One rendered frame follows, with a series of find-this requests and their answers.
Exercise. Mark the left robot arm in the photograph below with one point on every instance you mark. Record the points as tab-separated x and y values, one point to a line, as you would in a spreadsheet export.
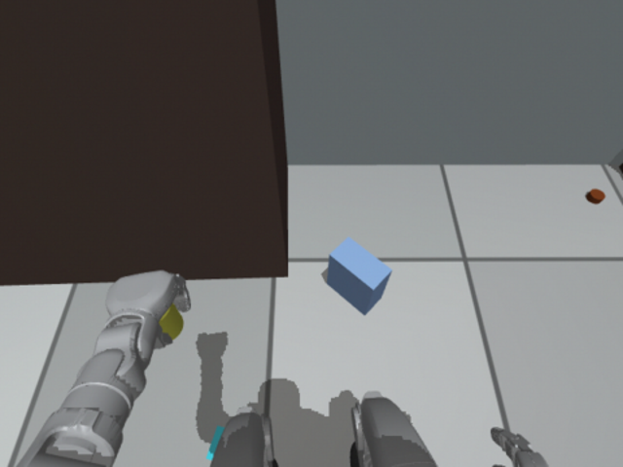
86	431

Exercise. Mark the left robot hand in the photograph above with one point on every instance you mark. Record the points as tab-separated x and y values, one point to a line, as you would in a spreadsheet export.
152	292

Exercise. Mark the right robot hand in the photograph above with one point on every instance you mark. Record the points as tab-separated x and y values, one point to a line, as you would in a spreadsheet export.
517	448

